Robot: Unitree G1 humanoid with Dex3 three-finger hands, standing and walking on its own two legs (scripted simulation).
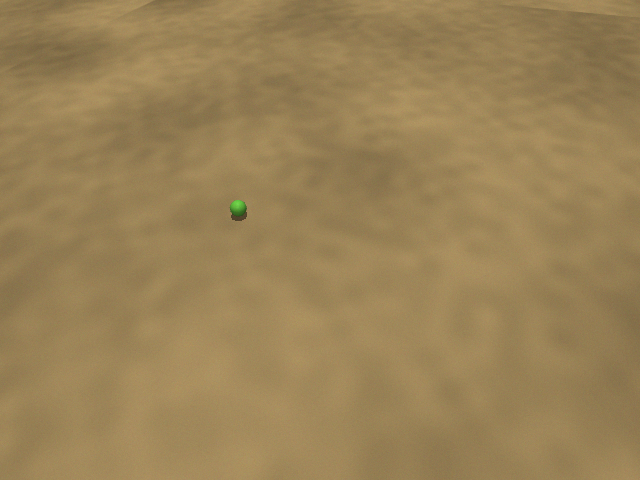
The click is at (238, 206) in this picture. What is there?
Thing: free ball
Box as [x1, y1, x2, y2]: [230, 200, 246, 215]
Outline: 235,200 231,203 230,210 235,215 241,215 244,213 246,209 245,204 240,200
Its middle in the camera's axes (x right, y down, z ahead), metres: -0.37 -0.14 +1.80
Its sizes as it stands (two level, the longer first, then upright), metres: 0.077 0.077 0.077
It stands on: the floor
